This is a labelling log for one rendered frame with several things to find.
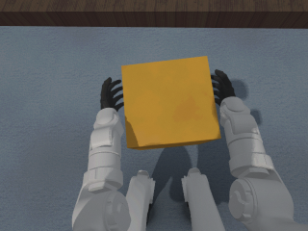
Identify carton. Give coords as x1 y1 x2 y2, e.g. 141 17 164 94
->
121 56 221 150

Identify left robot upper arm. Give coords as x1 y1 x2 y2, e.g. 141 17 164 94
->
72 190 131 231

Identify left robot hand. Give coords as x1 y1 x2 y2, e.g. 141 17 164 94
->
100 77 124 112

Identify robot right forearm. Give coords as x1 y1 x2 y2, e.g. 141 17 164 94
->
219 96 295 216

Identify right robot hand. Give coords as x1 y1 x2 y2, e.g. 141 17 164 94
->
210 69 236 106

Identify right robot upper arm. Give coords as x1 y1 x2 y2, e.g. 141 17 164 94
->
228 177 308 231

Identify robot thigh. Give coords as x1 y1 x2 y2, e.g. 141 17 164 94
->
181 172 225 231
125 174 156 231

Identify robot left forearm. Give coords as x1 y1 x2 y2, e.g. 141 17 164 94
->
71 108 124 227

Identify robot right thigh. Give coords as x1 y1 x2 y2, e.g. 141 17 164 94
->
181 172 225 231

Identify robot left thigh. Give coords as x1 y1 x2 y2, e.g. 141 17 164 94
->
125 174 156 231

